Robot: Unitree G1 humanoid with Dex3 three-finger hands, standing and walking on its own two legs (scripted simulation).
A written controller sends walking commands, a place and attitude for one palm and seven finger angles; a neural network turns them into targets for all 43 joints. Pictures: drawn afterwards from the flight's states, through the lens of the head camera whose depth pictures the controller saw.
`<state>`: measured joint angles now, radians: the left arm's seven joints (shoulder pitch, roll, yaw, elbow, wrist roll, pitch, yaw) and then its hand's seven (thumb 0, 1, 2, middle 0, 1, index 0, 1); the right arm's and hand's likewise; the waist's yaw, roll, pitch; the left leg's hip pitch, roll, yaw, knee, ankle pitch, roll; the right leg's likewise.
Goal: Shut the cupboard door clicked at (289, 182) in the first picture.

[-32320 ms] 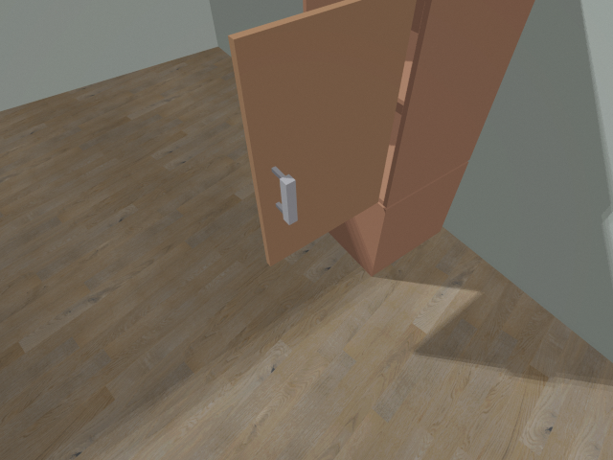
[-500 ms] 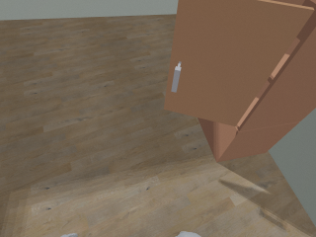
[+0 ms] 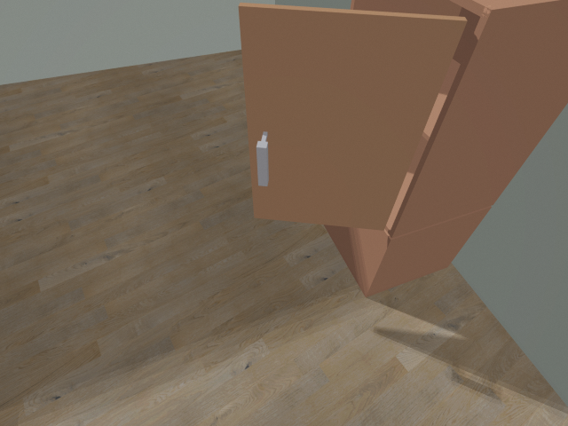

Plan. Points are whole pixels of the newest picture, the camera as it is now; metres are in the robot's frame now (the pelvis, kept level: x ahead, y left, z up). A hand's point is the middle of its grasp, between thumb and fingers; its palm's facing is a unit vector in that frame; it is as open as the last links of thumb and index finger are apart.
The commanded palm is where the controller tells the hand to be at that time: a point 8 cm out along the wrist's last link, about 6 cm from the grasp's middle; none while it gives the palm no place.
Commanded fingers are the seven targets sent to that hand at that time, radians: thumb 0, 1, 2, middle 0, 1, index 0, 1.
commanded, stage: take the last steps up to it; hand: left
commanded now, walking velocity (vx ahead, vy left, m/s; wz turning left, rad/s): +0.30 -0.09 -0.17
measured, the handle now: (264, 158) +0.70 +0.09 -0.08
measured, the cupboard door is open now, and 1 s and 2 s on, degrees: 63 63 63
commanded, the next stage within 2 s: come to a stop and stand still in 0.48 s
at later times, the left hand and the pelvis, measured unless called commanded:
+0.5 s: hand (226, 390) +0.21 +0.11 -0.17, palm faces -0.02 -0.98 -0.20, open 7.3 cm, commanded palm none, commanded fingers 0.00 0.90 0.90 -0.20 -0.30 -0.20 -0.30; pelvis +0.14 -0.07 +0.00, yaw -3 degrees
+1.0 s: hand (234, 355) +0.27 +0.11 -0.17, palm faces -0.03 -0.96 -0.27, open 7.4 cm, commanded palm none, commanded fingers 0.00 0.90 0.90 -0.20 -0.30 -0.20 -0.30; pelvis +0.22 -0.09 -0.01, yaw -4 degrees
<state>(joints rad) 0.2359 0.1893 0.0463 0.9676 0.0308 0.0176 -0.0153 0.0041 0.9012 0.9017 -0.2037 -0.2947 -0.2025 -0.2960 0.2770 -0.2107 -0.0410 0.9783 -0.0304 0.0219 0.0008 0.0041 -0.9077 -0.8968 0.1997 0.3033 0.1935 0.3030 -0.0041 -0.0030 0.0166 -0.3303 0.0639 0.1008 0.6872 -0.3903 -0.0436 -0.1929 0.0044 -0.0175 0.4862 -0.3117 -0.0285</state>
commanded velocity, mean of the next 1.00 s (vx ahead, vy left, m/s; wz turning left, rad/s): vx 0.02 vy -0.01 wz -0.02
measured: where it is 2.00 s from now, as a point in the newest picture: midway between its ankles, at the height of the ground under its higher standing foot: outside the picture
